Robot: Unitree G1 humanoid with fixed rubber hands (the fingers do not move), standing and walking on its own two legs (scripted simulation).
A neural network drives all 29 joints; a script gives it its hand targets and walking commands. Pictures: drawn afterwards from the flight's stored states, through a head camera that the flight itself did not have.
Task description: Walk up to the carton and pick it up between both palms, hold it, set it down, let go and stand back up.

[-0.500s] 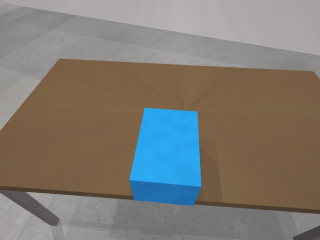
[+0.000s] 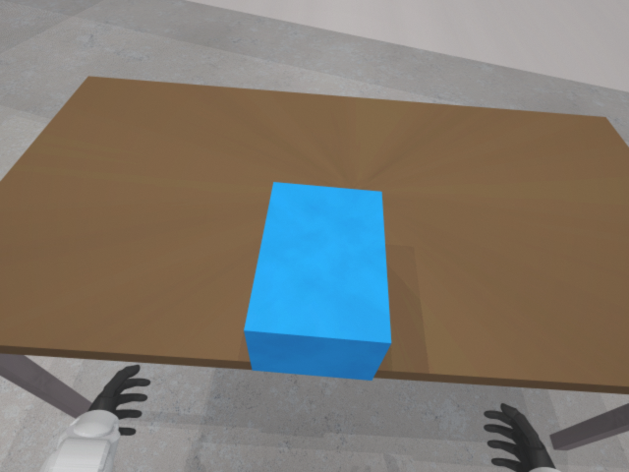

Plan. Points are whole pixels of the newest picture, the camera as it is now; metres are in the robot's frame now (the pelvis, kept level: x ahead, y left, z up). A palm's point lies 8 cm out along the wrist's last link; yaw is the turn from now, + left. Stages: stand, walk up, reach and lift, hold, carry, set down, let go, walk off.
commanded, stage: reach and lift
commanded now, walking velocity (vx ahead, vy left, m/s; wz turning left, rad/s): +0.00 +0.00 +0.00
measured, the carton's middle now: (320, 276) +0.42 +0.00 -0.05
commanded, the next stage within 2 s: none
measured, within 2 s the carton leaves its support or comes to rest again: neither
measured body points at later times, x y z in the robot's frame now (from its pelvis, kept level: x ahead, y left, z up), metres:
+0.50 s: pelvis -0.03 +0.01 +0.02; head -0.04 +0.00 +0.46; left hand +0.15 +0.25 -0.05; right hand +0.12 -0.23 -0.06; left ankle +0.01 +0.14 -0.73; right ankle -0.02 -0.13 -0.73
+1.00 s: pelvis -0.03 +0.01 +0.02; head -0.06 +0.01 +0.46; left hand +0.15 +0.23 -0.04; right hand +0.15 -0.19 -0.03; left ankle +0.01 +0.14 -0.73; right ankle -0.02 -0.13 -0.73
